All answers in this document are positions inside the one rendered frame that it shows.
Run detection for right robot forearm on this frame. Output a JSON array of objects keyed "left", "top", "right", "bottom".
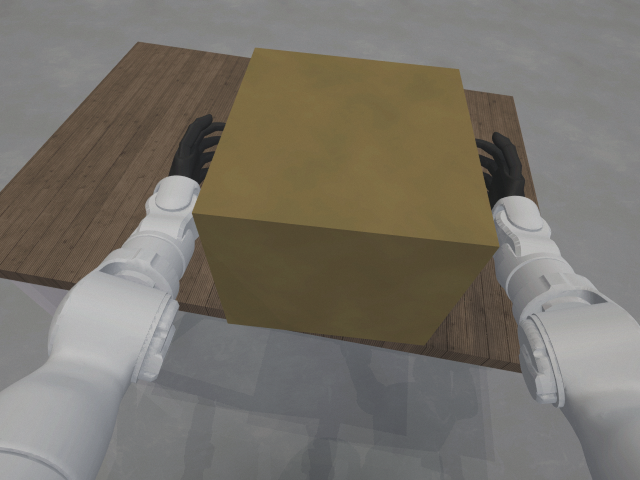
[{"left": 492, "top": 196, "right": 640, "bottom": 335}]

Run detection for robot right hand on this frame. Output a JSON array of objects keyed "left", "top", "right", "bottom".
[{"left": 475, "top": 132, "right": 525, "bottom": 211}]

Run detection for robot left hand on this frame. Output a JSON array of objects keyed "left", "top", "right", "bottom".
[{"left": 168, "top": 114, "right": 226, "bottom": 185}]

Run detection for left robot forearm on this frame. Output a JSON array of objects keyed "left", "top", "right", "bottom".
[{"left": 47, "top": 175, "right": 201, "bottom": 356}]

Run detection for table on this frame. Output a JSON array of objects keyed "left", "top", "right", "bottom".
[{"left": 0, "top": 42, "right": 541, "bottom": 373}]

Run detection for carton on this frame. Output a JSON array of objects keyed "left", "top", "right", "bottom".
[{"left": 192, "top": 48, "right": 500, "bottom": 345}]

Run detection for left robot upper arm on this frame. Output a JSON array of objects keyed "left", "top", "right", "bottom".
[{"left": 0, "top": 271, "right": 179, "bottom": 480}]

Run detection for right robot upper arm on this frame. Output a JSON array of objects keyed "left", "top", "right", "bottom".
[{"left": 517, "top": 302, "right": 640, "bottom": 480}]

